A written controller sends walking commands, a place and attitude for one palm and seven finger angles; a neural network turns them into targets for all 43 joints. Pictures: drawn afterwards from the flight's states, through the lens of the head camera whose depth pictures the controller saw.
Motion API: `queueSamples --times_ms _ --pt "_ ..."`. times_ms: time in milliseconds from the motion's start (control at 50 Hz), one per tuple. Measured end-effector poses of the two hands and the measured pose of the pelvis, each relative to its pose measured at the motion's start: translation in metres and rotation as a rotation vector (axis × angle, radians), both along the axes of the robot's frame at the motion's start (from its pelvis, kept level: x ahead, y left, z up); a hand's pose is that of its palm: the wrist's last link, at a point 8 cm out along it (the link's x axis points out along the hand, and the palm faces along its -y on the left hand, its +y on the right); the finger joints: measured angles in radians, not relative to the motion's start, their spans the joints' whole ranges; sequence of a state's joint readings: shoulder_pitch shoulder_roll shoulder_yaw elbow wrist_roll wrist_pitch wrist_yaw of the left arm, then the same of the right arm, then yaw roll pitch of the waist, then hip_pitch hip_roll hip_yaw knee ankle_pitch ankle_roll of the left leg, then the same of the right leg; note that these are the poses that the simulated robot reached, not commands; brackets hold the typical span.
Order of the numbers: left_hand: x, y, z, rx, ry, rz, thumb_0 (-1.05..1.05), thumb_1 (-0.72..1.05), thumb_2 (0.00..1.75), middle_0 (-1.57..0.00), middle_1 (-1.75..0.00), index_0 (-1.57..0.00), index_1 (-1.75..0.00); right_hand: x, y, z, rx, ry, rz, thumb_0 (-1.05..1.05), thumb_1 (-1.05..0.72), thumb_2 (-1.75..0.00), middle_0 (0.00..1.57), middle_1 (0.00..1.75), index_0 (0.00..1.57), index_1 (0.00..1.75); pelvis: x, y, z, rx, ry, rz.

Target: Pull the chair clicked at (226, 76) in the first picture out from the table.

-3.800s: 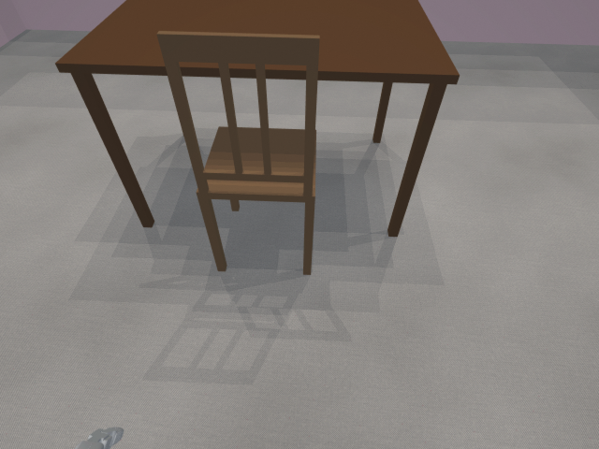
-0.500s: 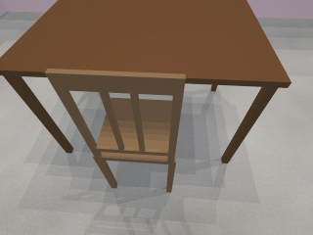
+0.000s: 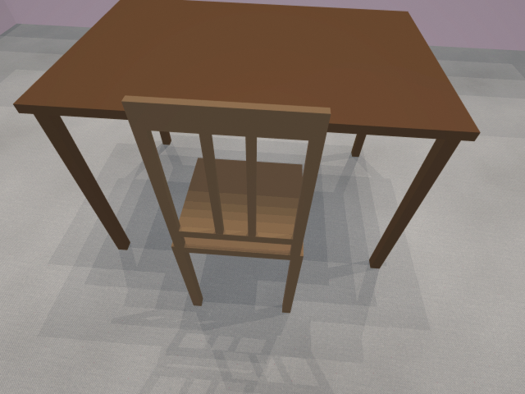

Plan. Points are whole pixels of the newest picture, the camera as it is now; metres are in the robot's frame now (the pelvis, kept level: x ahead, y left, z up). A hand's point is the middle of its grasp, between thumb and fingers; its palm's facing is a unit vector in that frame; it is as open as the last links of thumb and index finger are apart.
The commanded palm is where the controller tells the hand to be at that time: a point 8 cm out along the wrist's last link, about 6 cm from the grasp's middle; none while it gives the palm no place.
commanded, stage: come to a stop and stand still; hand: left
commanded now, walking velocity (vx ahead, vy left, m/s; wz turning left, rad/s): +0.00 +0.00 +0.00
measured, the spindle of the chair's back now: (213, 190) +0.54 +0.15 -0.07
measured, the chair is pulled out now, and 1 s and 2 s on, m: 0.00 0.00 0.00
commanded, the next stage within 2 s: look again from close up in 0.44 s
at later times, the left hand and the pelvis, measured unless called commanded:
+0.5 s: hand out of the picture -0.06 +0.13 -0.18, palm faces +0.06 -0.99 -0.14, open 7.4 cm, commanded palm none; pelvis -0.03 -0.02 +0.00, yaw +1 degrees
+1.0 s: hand out of the picture +0.02 +0.18 -0.18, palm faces +0.04 -0.98 -0.20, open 7.4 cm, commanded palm none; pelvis +0.01 +0.01 +0.00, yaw +1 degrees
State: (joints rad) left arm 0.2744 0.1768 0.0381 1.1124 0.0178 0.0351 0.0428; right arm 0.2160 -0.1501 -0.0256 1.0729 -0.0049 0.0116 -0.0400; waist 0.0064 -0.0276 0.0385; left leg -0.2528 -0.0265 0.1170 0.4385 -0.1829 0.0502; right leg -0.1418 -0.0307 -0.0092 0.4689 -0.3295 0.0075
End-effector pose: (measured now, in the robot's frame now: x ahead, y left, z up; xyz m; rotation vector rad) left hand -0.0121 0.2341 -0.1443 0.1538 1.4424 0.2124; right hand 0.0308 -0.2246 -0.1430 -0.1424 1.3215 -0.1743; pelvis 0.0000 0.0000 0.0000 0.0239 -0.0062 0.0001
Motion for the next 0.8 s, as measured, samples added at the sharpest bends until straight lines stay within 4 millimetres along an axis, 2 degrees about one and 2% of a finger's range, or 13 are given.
queueSamples --times_ms 80,160,360,480,560,640,800 --pt "-0.022 -0.012 0.007 -0.011 0.017 -0.004 0.0 0.91 0.9 -0.2 -0.3 -0.19 -0.3 -0.021 -0.003 -0.002 0.021 0.025 -0.01 0.01 -0.94 -0.9 0.2 0.29 0.2 0.3 -0.009 -0.003 0.004 -0.018 -0.018 0.011" --pt "-0.034 -0.025 0.005 -0.032 0.01 -0.003 0.0 0.91 0.9 -0.2 -0.3 -0.19 -0.3 -0.043 -0.003 -0.002 0.033 0.055 -0.011 0.01 -0.93 -0.9 0.2 0.29 0.2 0.3 -0.016 -0.008 0.005 -0.018 -0.036 0.012" --pt "-0.046 -0.05 -0.004 -0.089 -0.006 0.005 0.0 0.91 0.9 -0.2 -0.3 -0.2 -0.3 -0.094 -0.001 0.0 0.041 0.16 -0.031 0.01 -0.91 -0.9 0.2 0.29 0.2 0.3 -0.028 -0.016 0.004 -0.024 -0.033 0.021" --pt "-0.051 -0.054 -0.004 -0.098 0.017 0.013 0.0 0.91 0.9 -0.2 -0.3 -0.2 -0.3 -0.111 0.004 0.001 0.046 0.206 -0.047 0.01 -0.91 -0.9 0.2 0.29 0.2 0.3 -0.028 -0.017 0.003 -0.025 -0.018 0.021" --pt "-0.053 -0.052 -0.003 -0.088 0.026 0.009 0.0 0.91 0.9 -0.2 -0.3 -0.2 -0.3 -0.109 0.009 0.0 0.058 0.211 -0.042 0.01 -0.91 -0.9 0.2 0.29 0.2 0.3 -0.025 -0.016 0.003 -0.031 -0.01 0.021" --pt "-0.047 -0.044 -0.005 -0.075 0.012 -0.019 0.0 0.91 0.9 -0.2 -0.3 -0.2 -0.3 -0.092 0.012 -0.008 0.069 0.161 -0.027 0.01 -0.91 -0.9 0.2 0.29 0.2 0.3 -0.022 -0.009 -0.003 -0.059 -0.001 0.029" --pt "-0.003 -0.016 -0.006 -0.036 -0.081 -0.021 0.0 0.91 0.9 -0.2 -0.3 -0.2 -0.3 -0.05 0.025 -0.012 0.059 0.075 0.016 0.02 -0.93 -0.9 0.2 0.29 0.2 0.3 -0.003 0.005 -0.007 -0.041 0.0 0.031"
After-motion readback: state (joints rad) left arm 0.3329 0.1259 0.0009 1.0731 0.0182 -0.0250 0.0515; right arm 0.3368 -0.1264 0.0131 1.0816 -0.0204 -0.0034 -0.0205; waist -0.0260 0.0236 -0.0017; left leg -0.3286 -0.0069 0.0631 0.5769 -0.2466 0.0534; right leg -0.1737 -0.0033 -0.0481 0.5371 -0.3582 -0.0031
